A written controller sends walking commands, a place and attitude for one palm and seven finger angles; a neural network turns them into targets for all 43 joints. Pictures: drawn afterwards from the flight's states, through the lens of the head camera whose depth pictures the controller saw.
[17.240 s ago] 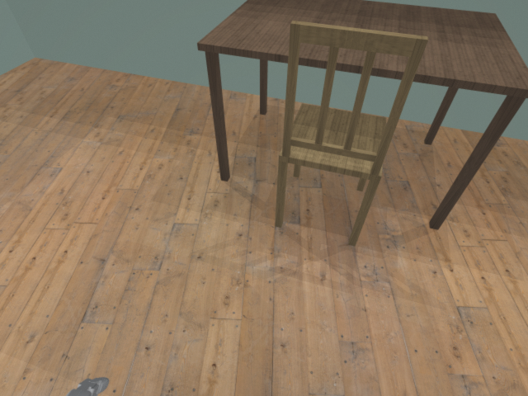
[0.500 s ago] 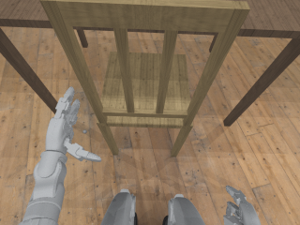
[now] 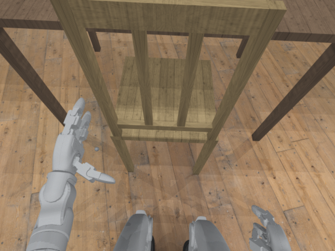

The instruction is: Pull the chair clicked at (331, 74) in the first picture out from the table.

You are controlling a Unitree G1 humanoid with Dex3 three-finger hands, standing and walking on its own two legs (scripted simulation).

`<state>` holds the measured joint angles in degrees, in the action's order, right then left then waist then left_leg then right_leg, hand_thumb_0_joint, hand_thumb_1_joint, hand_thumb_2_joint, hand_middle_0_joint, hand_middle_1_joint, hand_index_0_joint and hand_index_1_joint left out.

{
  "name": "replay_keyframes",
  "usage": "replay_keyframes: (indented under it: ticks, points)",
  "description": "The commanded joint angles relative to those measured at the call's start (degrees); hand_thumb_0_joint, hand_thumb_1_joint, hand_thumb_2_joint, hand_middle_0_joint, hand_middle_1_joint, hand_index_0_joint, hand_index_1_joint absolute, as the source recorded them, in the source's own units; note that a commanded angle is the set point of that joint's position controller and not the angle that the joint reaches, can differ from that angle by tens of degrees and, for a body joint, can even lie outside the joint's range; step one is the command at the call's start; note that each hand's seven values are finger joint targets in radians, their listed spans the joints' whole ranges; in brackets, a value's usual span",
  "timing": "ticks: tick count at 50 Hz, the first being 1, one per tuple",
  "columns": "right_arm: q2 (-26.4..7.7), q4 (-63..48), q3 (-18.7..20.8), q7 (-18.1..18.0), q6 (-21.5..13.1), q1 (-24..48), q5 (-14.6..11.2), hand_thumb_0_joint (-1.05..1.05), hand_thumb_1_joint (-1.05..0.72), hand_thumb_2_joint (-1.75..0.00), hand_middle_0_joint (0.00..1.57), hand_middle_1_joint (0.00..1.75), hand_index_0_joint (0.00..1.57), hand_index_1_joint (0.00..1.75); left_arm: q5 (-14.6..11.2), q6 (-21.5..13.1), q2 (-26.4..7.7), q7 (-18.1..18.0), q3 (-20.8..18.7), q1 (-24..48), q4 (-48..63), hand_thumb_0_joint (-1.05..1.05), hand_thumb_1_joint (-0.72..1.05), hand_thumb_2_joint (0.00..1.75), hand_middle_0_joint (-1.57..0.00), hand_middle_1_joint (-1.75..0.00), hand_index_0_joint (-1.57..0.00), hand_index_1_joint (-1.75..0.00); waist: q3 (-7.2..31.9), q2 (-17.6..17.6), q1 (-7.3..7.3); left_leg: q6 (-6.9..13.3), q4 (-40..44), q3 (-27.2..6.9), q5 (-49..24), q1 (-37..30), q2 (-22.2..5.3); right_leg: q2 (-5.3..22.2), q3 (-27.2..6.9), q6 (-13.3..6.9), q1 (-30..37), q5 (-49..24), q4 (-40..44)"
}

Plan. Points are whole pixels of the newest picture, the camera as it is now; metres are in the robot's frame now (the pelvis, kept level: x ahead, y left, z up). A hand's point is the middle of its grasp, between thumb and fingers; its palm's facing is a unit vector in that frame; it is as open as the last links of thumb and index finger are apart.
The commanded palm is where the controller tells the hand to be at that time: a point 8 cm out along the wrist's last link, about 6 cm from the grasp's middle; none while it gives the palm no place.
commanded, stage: aim the fingers beside a spindle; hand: left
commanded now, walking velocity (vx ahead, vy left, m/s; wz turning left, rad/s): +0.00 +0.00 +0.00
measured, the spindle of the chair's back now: (145, 89) +0.49 +0.08 +0.05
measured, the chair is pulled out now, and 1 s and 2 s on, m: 0.00 0.00 0.00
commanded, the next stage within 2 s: none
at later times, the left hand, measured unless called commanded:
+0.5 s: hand (99, 151) +0.33 +0.17 +0.02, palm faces -0.03 -1.00 -0.03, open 16.9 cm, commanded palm +0.31 +0.23 +0.02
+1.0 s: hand (100, 149) +0.33 +0.17 +0.02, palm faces -0.02 -1.00 -0.05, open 16.9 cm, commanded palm +0.31 +0.23 +0.02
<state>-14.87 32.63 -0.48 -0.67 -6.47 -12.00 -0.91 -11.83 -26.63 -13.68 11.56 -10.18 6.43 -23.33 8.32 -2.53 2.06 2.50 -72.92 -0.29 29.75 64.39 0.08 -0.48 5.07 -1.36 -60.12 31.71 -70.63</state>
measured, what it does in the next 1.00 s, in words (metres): stands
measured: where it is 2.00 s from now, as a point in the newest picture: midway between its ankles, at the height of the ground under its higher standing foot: outside the picture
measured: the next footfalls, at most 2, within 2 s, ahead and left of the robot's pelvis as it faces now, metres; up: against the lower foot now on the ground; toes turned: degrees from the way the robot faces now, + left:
none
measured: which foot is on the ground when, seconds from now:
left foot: down 0.00-1.00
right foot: down 0.00-1.00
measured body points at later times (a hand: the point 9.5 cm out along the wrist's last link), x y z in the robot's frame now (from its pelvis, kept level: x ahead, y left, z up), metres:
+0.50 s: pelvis +0.00 +0.00 +0.00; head +0.11 +0.00 +0.44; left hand +0.33 +0.23 +0.02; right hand +0.15 -0.25 -0.10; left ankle +0.04 +0.09 -0.62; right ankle +0.02 -0.11 -0.62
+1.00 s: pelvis +0.00 +0.00 +0.00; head +0.11 +0.01 +0.44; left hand +0.33 +0.22 +0.03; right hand +0.15 -0.25 -0.10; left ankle +0.04 +0.09 -0.62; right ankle +0.02 -0.11 -0.62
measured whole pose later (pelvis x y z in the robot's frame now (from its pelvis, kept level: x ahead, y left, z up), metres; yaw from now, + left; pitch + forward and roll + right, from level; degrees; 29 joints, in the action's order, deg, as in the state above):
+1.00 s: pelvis +0.00 +0.00 +0.00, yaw +0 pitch +21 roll -3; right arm -14.6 32.7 -0.6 -0.3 -6.5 -12.1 -0.4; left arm -10.6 -27.4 -12.8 10.5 -10.3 5.2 -22.2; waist 8.7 -2.3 2.6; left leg 2.4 -73.3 -0.1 30.0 64.7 -0.2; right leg -0.8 4.8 -1.4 -60.7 31.8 -71.0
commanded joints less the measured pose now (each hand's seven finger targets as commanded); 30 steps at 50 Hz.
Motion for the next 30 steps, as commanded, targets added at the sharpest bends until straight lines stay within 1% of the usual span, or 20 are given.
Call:
replay_keyframes:
  ticks: [1,3,5,6,8,9,10,11,13,14,16,17,18,19,22,24,27,28,29,30]
  points:
    - [-8.55,-6.51,3.25,-0.55,-2.11,-1.49,0.02,0.00,-0.90,-0.90,0.20,0.30,0.20,0.30,-0.24,-3.39,-6.26,-0.29,-0.81,10.69,10.79,0.00,-0.50,0.30,-0.06,-0.08,-0.06,-0.08,20.40,-0.87,1.19,-1.61,10.57,-4.92,-15.18,-20.63,-0.98,-0.26,-2.12,-0.55,5.67,-12.15,9.39]
    - [-8.63,-6.74,3.24,-0.57,-2.06,-1.24,-0.03,0.00,-0.90,-0.90,0.20,0.30,0.20,0.30,0.06,-2.92,-5.73,-0.55,-0.25,11.00,10.02,0.00,-0.50,0.30,-0.06,-0.08,-0.06,-0.08,19.72,-0.34,1.43,-1.27,10.37,-4.77,-13.79,-19.33,-0.78,-0.23,-2.14,-0.61,5.36,-11.21,9.45]
    - [-8.93,-6.40,3.26,-0.69,-1.53,-1.35,0.04,0.00,-0.90,-0.90,0.20,0.30,0.20,0.30,0.05,-2.64,-8.78,-0.95,-3.70,11.44,8.03,0.00,-0.50,0.30,-0.06,-0.08,-0.06,-0.08,19.35,1.14,0.94,-1.25,10.16,-4.19,-12.10,-16.80,-0.56,-0.26,-2.55,-0.56,6.59,-10.75,9.66]
    - [-8.81,-6.52,3.11,-0.64,-1.33,-1.10,-0.05,0.00,-0.90,-0.90,0.20,0.30,0.20,0.30,0.36,-2.63,-8.47,-0.97,-3.46,11.43,6.89,0.00,-0.50,0.30,-0.06,-0.08,-0.06,-0.08,18.78,1.90,0.98,-1.12,10.01,-3.95,-11.19,-15.88,-0.44,-0.32,-2.78,-0.50,6.55,-10.20,9.78]
    - [-8.70,-7.11,3.08,-0.60,-1.28,-1.01,0.01,0.00,-0.90,-0.90,0.20,0.30,0.20,0.30,0.63,-3.45,-10.02,-1.46,-4.92,12.28,8.86,0.00,-0.50,0.30,-0.06,-0.08,-0.06,-0.08,20.20,-0.25,0.19,-1.17,9.86,-3.83,-12.54,-16.64,-0.34,-0.30,-2.90,-0.80,7.28,-11.15,9.22]
    - [-8.43,-7.33,2.98,-0.47,-1.33,-0.93,0.23,0.00,-0.90,-0.90,0.20,0.30,0.20,0.30,0.50,-3.95,-10.04,-1.63,-4.76,13.19,11.00,0.00,-0.50,0.30,-0.06,-0.08,-0.06,-0.08,22.38,-2.12,-0.11,-1.30,9.90,-3.69,-14.03,-17.90,-0.18,-0.15,-3.08,-0.79,8.51,-12.46,9.04]
    - [-8.37,-7.31,3.08,-0.44,-1.29,-1.11,0.27,0.00,-0.90,-0.90,0.20,0.30,0.20,0.30,0.43,-4.31,-10.94,-1.80,-5.78,12.37,11.67,0.00,-0.50,0.30,-0.06,-0.08,-0.06,-0.08,23.53,-1.81,-0.27,-1.39,9.79,-3.76,-15.66,-19.25,-0.38,-0.29,-3.13,-0.78,8.95,-13.86,8.98]
    - [-8.20,-7.53,3.02,-0.37,-1.30,-1.04,0.31,0.00,-0.90,-0.90,0.20,0.30,0.20,0.30,0.33,-4.75,-10.84,-1.76,-5.63,11.90,13.08,0.00,-0.50,0.30,-0.06,-0.08,-0.06,-0.08,24.23,-3.04,-0.50,-1.52,9.87,-3.66,-16.95,-20.12,-0.42,-0.29,-3.18,-0.80,9.52,-14.83,8.89]
    - [-8.16,-7.68,2.90,-0.29,-1.44,-1.02,0.29,0.00,-0.90,-0.90,0.20,0.30,0.20,0.30,-0.14,-4.96,-10.57,-1.54,-5.14,11.49,13.85,0.00,-0.50,0.30,-0.06,-0.08,-0.06,-0.08,25.07,-2.54,0.04,-1.21,9.48,-3.45,-17.58,-19.99,-0.32,-0.49,-3.40,-0.68,10.57,-15.75,9.17]
    - [-8.19,-7.29,2.89,-0.26,-1.50,-1.08,0.28,0.00,-0.90,-0.90,0.20,0.30,0.20,0.30,-0.15,-5.07,-10.48,-1.25,-4.80,12.00,14.01,0.00,-0.50,0.30,-0.06,-0.08,-0.06,-0.08,24.71,-2.95,0.24,-1.38,9.64,-3.72,-17.55,-20.46,-0.51,-0.44,-3.28,-0.67,10.07,-15.66,9.20]
    - [-8.30,-6.77,3.03,-0.28,-1.49,-1.19,0.12,0.00,-0.90,-0.90,0.20,0.30,0.20,0.30,-0.55,-4.45,-9.32,-0.54,-4.11,10.02,11.98,0.00,-0.50,0.30,-0.06,-0.08,-0.06,-0.08,23.02,-0.72,0.75,-1.22,9.70,-3.57,-16.14,-19.22,-0.57,-0.57,-3.25,-0.48,9.93,-14.95,9.76]
    - [-8.43,-6.77,2.99,-0.31,-1.48,-1.10,0.03,0.00,-0.90,-0.90,0.20,0.30,0.20,0.30,-0.59,-4.06,-8.27,-0.14,-3.06,9.07,11.01,0.00,-0.50,0.30,-0.06,-0.08,-0.06,-0.08,21.84,-0.07,0.95,-1.14,9.88,-3.55,-15.24,-18.28,-0.52,-0.56,-3.24,-0.47,9.78,-14.38,10.00]
    - [-8.34,-7.11,2.88,-0.27,-1.64,-1.01,-0.15,0.00,-0.90,-0.90,0.20,0.30,0.20,0.30,-0.89,-3.43,-5.71,0.68,-0.71,8.37,9.58,0.00,-0.50,0.30,-0.06,-0.08,-0.06,-0.08,20.54,0.16,1.59,-0.85,9.94,-3.55,-14.58,-17.92,-0.34,-0.56,-3.12,-0.50,9.06,-13.74,10.45]
    - [-8.61,-6.71,3.08,-0.38,-1.61,-1.17,-0.34,0.00,-0.90,-0.90,0.20,0.30,0.20,0.30,-1.08,-2.90,-6.36,1.06,-1.52,7.86,8.25,0.00,-0.50,0.30,-0.06,-0.08,-0.06,-0.08,19.73,1.44,1.42,-0.91,9.94,-3.40,-13.61,-16.82,-0.44,-0.44,-3.03,-0.44,8.90,-13.15,10.56]
    - [-8.79,-6.57,3.19,-0.47,-1.54,-1.13,-0.38,0.00,-0.90,-0.90,0.20,0.30,0.20,0.30,-1.13,-2.22,-5.61,1.62,-0.56,8.83,7.19,0.00,-0.50,0.30,-0.06,-0.08,-0.06,-0.08,18.10,1.51,1.64,-0.83,9.85,-3.39,-11.44,-15.51,-0.32,-0.33,-3.10,-0.43,7.43,-11.16,10.73]
    - [-8.76,-7.01,3.28,-0.50,-1.83,-1.11,-0.26,0.00,-0.90,-0.90,0.20,0.30,0.20,0.30,-1.21,-3.23,-8.23,1.25,-3.00,9.13,10.31,0.00,-0.50,0.30,-0.06,-0.08,-0.06,-0.08,20.64,-0.23,0.52,-0.89,9.71,-3.29,-13.40,-16.53,-0.20,-0.22,-3.38,-0.67,8.89,-12.64,10.13]
    - [-8.18,-7.05,3.20,-0.45,-1.96,-1.23,0.27,0.00,-0.90,-0.90,0.20,0.30,0.20,0.30,-0.92,-5.26,-11.17,-0.43,-5.89,11.11,14.25,0.00,-0.50,0.30,-0.06,-0.08,-0.06,-0.08,22.76,-0.54,0.16,-0.87,9.31,-3.17,-15.28,-17.50,-0.27,-0.43,-3.77,-0.50,10.35,-14.34,9.67]
    - [-8.26,-6.97,3.18,-0.54,-2.07,-1.29,0.41,0.00,-0.90,-0.90,0.20,0.30,0.20,0.30,-0.52,-6.05,-12.90,-1.13,-7.20,11.36,15.86,0.00,-0.50,0.30,-0.06,-0.08,-0.06,-0.08,23.73,-1.82,-0.13,-0.95,8.99,-3.18,-16.50,-18.07,-0.32,-0.53,-3.84,-0.62,10.59,-15.14,9.07]
    - [-7.99,-7.04,3.04,-0.35,-2.05,-1.46,0.61,0.00,-0.90,-0.90,0.20,0.30,0.20,0.30,-0.37,-6.43,-13.41,-1.57,-7.94,10.70,16.48,0.00,-0.50,0.30,-0.06,-0.08,-0.06,-0.08,24.75,-2.79,-0.64,-1.14,9.39,-3.34,-17.25,-18.77,-0.18,-0.53,-3.88,-0.67,11.45,-15.60,9.07]
    - [-7.78,-6.82,2.95,-0.29,-2.04,-1.13,0.59,0.00,-0.90,-0.90,0.20,0.30,0.20,0.30,-0.30,-6.54,-12.67,-1.80,-7.63,10.26,15.47,0.00,-0.50,0.30,-0.06,-0.08,-0.06,-0.08,23.64,-2.58,-0.19,-1.10,9.26,-3.11,-16.87,-18.55,-0.20,-0.59,-3.89,-0.58,11.00,-15.49,9.24]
